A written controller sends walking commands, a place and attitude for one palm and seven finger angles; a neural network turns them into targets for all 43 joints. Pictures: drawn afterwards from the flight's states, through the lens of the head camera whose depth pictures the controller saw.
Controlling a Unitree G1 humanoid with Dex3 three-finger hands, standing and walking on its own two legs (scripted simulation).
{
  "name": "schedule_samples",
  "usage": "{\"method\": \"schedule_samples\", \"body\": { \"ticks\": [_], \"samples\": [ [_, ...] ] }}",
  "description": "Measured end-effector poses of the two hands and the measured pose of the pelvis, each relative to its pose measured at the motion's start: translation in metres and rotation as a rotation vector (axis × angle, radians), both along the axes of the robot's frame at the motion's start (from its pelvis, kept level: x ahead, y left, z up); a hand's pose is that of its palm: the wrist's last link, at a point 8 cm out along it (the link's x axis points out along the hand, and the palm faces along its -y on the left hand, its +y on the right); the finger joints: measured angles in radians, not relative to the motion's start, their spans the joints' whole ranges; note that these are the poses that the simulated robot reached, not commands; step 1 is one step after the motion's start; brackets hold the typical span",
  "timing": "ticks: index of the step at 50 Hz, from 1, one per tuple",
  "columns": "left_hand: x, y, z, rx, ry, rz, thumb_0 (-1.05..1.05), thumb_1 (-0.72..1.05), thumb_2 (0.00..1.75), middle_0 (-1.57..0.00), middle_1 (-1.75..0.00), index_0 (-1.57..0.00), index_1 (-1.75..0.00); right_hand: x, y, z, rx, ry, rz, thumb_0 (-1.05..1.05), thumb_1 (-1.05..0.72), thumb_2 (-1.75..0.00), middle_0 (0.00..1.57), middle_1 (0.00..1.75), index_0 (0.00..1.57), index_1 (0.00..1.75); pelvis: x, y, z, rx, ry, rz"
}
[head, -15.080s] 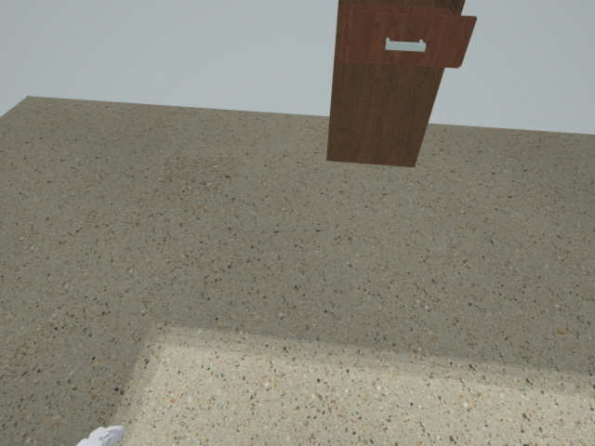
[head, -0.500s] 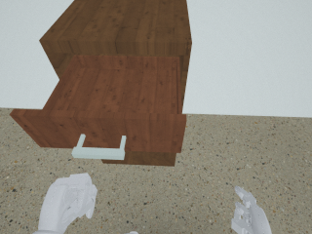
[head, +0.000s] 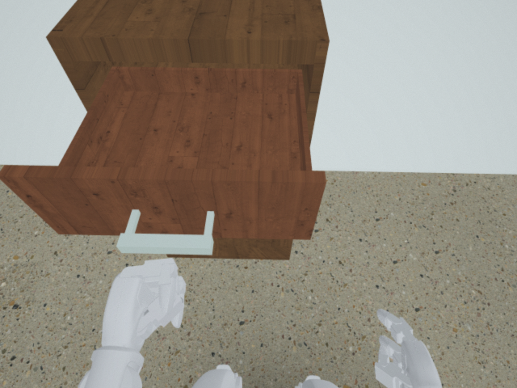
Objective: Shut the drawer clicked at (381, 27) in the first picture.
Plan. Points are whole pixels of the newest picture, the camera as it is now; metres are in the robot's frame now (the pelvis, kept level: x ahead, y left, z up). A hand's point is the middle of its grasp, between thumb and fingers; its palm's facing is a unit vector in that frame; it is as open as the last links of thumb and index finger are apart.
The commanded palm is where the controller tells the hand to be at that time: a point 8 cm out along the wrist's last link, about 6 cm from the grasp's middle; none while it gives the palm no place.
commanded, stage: bring the fist close to the handle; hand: left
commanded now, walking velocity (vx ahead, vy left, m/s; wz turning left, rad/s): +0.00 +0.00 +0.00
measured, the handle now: (169, 230) +0.33 +0.15 +0.06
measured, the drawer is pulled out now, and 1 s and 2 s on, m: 0.27 0.24 0.11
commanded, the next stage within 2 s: push the drawer shut in 0.26 s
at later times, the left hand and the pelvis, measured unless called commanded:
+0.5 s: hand (192, 305) +0.23 +0.10 +0.06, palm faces -0.02 -1.00 -0.06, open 3.3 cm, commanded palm +0.21 +0.16 +0.07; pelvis +0.00 -0.02 +0.00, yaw +0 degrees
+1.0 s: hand (190, 265) +0.28 +0.11 +0.06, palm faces -0.03 -1.00 -0.06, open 3.0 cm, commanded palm +0.27 +0.17 +0.07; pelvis +0.00 -0.03 +0.01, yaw +1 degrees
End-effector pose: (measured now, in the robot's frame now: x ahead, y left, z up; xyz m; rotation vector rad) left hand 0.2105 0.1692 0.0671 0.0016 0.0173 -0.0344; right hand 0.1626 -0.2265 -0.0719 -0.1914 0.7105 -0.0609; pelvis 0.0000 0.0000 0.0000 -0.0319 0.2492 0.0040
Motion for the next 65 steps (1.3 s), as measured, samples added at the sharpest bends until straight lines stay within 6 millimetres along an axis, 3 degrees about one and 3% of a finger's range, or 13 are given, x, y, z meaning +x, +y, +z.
{"method": "schedule_samples", "body": {
  "ticks": [22,32,45,65],
  "samples": [
    [-0.01,-0.018,0.0,0.041,0.012,0.006,0.02,0.9,0.9,-1.4,-1.6,-1.4,-1.6,0.005,-0.01,-0.001,0.012,0.006,0.002,0.01,-0.91,-0.89,0.2,0.3,0.21,0.3,0.001,-0.012,-0.002,0.012,-0.003,0.001],
    [0.023,-0.01,0.001,0.065,-0.039,0.032,0.02,0.9,0.91,-1.4,-1.6,-1.4,-1.6,-0.002,-0.027,-0.008,-0.005,0.043,-0.008,0.01,-0.91,-0.89,0.2,0.3,0.21,0.3,-0.001,-0.024,-0.003,0.016,0.001,0.007],
    [0.039,-0.009,-0.001,0.06,-0.015,0.01,-0.02,0.88,0.94,-1.4,-1.6,-1.4,-1.6,-0.014,-0.045,-0.007,-0.032,0.084,-0.038,0.01,-0.91,-0.89,0.2,0.3,0.2,0.3,0.0,-0.029,0.006,0.025,-0.008,0.008],
    [0.094,0.002,-0.001,0.044,-0.03,-0.004,-0.02,0.79,0.9,-1.4,-1.6,-1.4,-1.6,-0.036,-0.032,-0.01,-0.026,0.137,-0.064,0.01,-0.91,-0.89,0.2,0.3,0.21,0.3,-0.012,-0.017,0.009,0.016,-0.013,-0.001]
  ]
}}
